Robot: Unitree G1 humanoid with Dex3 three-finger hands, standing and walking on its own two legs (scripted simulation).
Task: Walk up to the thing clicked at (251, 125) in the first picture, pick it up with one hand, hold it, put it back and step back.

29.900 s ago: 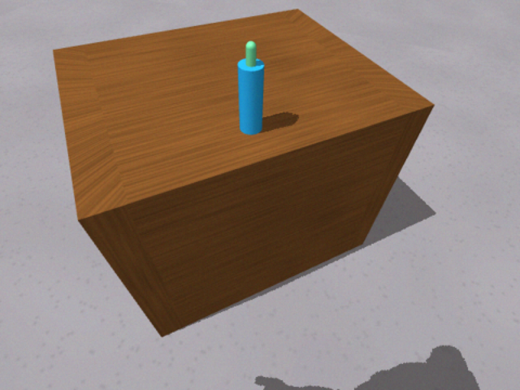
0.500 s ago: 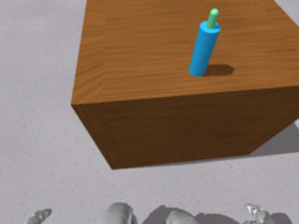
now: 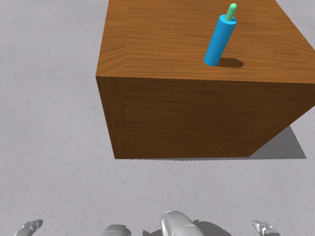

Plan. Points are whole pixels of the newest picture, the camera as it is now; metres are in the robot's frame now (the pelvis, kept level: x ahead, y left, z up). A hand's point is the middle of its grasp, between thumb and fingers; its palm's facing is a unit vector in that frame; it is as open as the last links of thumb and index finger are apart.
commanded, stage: step back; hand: right
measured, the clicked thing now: (221, 36) +0.71 -0.20 +0.09
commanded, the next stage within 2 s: none
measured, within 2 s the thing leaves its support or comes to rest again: neither
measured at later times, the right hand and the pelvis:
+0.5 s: hand out of the picture -0.09 -0.32 -0.17, palm faces -0.07 +0.92 -0.38, open 7.4 cm; pelvis -0.17 -0.04 -0.01, yaw +1 degrees
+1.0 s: hand out of the picture -0.21 -0.34 -0.16, palm faces -0.03 +0.93 -0.36, open 7.4 cm; pelvis -0.34 -0.07 -0.01, yaw -1 degrees
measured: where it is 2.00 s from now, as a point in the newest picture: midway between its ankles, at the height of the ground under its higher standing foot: outside the picture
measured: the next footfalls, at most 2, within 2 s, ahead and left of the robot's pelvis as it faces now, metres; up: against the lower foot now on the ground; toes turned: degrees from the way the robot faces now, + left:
right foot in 0.20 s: -0.07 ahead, -0.16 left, +0.00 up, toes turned +0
left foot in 0.56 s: -0.16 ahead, +0.08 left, +0.00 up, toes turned +0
